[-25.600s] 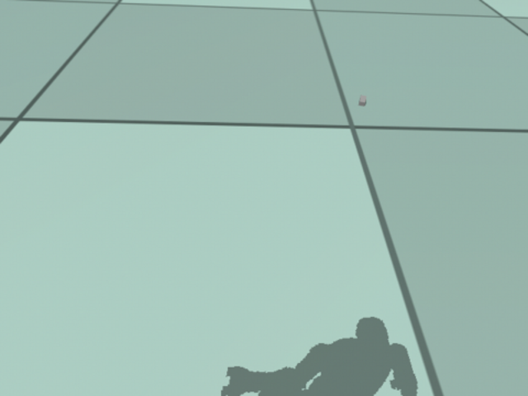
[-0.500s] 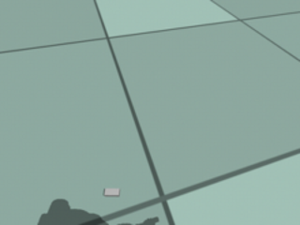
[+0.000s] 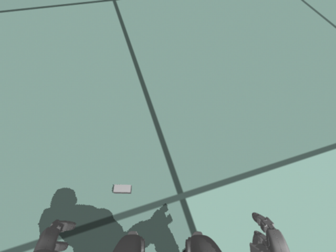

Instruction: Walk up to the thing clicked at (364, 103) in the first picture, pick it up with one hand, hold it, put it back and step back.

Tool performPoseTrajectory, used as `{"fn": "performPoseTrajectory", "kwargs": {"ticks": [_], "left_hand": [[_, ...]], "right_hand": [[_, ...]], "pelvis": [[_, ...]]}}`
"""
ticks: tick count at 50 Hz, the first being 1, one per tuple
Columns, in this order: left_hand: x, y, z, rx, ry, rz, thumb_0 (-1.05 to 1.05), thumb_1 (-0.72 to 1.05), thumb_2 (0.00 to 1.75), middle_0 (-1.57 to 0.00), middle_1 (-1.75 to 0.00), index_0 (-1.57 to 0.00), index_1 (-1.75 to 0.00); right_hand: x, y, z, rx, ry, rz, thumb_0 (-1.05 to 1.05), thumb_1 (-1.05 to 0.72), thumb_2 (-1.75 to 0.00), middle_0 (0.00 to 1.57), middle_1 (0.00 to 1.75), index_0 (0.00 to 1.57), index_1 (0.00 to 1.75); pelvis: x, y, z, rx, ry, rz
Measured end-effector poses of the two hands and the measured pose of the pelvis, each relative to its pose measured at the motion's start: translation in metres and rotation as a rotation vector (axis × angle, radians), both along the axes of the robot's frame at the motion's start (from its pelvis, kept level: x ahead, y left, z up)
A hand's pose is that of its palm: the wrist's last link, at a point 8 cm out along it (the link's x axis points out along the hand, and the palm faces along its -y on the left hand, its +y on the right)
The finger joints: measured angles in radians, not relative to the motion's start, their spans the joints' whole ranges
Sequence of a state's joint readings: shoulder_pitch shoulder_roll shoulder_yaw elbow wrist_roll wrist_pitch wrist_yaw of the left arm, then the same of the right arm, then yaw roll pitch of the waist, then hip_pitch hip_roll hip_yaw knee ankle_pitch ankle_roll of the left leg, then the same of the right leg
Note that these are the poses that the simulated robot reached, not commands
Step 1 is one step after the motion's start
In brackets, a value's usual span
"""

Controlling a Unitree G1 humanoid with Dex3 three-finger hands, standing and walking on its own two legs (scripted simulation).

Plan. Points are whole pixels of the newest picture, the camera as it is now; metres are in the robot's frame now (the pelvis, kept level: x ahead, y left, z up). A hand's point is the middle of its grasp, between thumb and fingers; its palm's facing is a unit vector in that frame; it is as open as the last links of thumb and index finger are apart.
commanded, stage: rise first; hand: left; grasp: from above
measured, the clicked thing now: (122, 189) +0.44 +0.22 -0.70
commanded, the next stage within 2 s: none
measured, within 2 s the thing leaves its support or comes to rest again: neither
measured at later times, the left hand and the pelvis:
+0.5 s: hand (79, 240) +0.17 +0.27 -0.28, palm faces -0.42 -0.66 -0.63, open 13.3 cm; pelvis -0.03 +0.00 -0.13, yaw +0 degrees
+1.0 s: hand (97, 206) +0.30 +0.28 -0.45, palm faces -0.51 -0.20 -0.84, open 12.7 cm; pelvis -0.09 +0.00 -0.31, yaw -4 degrees
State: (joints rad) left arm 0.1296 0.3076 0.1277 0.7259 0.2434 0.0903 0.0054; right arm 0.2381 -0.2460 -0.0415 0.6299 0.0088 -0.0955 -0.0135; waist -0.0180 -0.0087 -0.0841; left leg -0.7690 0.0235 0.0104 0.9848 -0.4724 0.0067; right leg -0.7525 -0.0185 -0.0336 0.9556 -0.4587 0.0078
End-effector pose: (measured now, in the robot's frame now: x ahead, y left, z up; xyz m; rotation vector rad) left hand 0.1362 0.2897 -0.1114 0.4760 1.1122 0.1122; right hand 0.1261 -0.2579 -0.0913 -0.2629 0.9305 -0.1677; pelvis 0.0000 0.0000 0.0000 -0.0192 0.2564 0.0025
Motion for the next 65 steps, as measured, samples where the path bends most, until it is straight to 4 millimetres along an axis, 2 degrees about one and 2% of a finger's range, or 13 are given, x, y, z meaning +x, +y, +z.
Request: {"fn": "performPoseTrajectory", "kwargs": {"ticks": [7, 14, 19, 24, 28, 32, 37, 42, 47, 52, 57, 65], "left_hand": [[-0.002, 0.001, -0.015, 0.043, -0.021, -0.067, 0.0, -0.4, 0.85, -0.27, -0.87, -0.25, -0.88], [-0.005, 0.0, -0.028, 0.077, -0.007, -0.11, 0.0, -0.42, 0.85, -0.26, -0.89, -0.25, -0.89], [0.005, 0.008, -0.064, 0.137, 0.004, -0.203, 0.0, -0.41, 0.84, -0.25, -0.9, -0.25, -0.9], [0.032, 0.011, -0.111, 0.215, -0.055, -0.36, 0.0, -0.4, 0.84, -0.25, -0.9, -0.25, -0.9], [0.06, 0.009, -0.146, 0.29, -0.137, -0.48, 0.0, -0.39, 0.85, -0.26, -0.9, -0.25, -0.9], [0.084, 0.007, -0.176, 0.376, -0.182, -0.567, 0.0, -0.41, 0.86, -0.26, -0.91, -0.25, -0.91], [0.112, 0.004, -0.213, 0.444, -0.192, -0.653, 0.0, -0.4, 0.86, -0.27, -0.89, -0.26, -0.89], [0.139, 0.0, -0.244, 0.481, -0.219, -0.755, 0.0, -0.35, 0.84, -0.3, -0.85, -0.29, -0.85], [0.161, -0.002, -0.269, 0.512, -0.251, -0.845, 0.0, -0.3, 0.83, -0.32, -0.81, -0.31, -0.82], [0.175, -0.001, -0.295, 0.537, -0.268, -0.918, 0.0, -0.27, 0.83, -0.31, -0.79, -0.3, -0.79], [0.183, 0.0, -0.316, 0.568, -0.285, -0.977, 0.0, -0.26, 0.82, -0.31, -0.76, -0.31, -0.76], [0.196, -0.005, -0.338, 0.617, -0.312, -1.043, 0.0, -0.24, 0.8, -0.33, -0.7, -0.32, -0.71]], "right_hand": [[0.028, 0.008, -0.016, -0.005, -0.077, 0.04, 0.01, -0.93, -0.9, 0.2, 0.3, 0.2, 0.3], [0.043, 0.019, -0.031, 0.015, -0.138, 0.075, 0.01, -0.95, -0.91, 0.2, 0.3, 0.2, 0.3], [0.046, 0.017, -0.057, 0.004, -0.165, 0.12, 0.01, -0.94, -0.9, 0.2, 0.3, 0.21, 0.3], [0.041, 0.006, -0.107, -0.018, -0.151, 0.146, 0.01, -0.93, -0.9, 0.2, 0.3, 0.21, 0.3], [0.028, -0.005, -0.156, -0.026, -0.104, 0.138, 0.01, -0.92, -0.9, 0.2, 0.3, 0.21, 0.3], [0.006, -0.013, -0.207, -0.017, -0.037, 0.11, 0.01, -0.93, -0.9, 0.2, 0.3, 0.2, 0.3], [-0.035, -0.018, -0.263, 0.001, 0.078, 0.076, 0.01, -0.94, -0.91, 0.2, 0.3, 0.2, 0.3], [-0.081, -0.02, -0.303, 0.004, 0.198, 0.042, 0.01, -0.93, -0.9, 0.2, 0.3, 0.2, 0.3], [-0.119, -0.023, -0.324, -0.014, 0.297, 0.004, 0.01, -0.91, -0.9, 0.2, 0.3, 0.2, 0.3], [-0.141, -0.024, -0.333, -0.041, 0.37, -0.023, 0.01, -0.89, -0.89, 0.2, 0.3, 0.2, 0.3], [-0.149, -0.023, -0.34, -0.06, 0.418, -0.027, 0.01, -0.89, -0.89, 0.2, 0.3, 0.2, 0.3], [-0.146, -0.02, -0.355, -0.07, 0.437, -0.002, 0.0, -0.9, -0.9, 0.2, 0.3, 0.2, 0.3]], "pelvis": [[-0.001, 0.003, -0.024, -0.009, 0.051, 0.003], [-0.005, 0.003, -0.044, -0.017, 0.093, 0.01], [-0.016, 0.001, -0.074, -0.016, 0.154, 0.012], [-0.031, -0.002, -0.121, -0.015, 0.23, 0.01], [-0.044, -0.003, -0.162, -0.015, 0.278, 0.006], [-0.059, -0.006, -0.199, -0.014, 0.308, 0.001], [-0.076, -0.009, -0.237, -0.014, 0.334, -0.008], [-0.087, -0.01, -0.269, -0.021, 0.341, -0.018], [-0.091, -0.007, -0.294, -0.038, 0.344, -0.028], [-0.092, -0.002, -0.312, -0.059, 0.346, -0.034], [-0.092, 0.004, -0.326, -0.073, 0.348, -0.034], [-0.092, 0.006, -0.344, -0.081, 0.343, -0.034]]}}
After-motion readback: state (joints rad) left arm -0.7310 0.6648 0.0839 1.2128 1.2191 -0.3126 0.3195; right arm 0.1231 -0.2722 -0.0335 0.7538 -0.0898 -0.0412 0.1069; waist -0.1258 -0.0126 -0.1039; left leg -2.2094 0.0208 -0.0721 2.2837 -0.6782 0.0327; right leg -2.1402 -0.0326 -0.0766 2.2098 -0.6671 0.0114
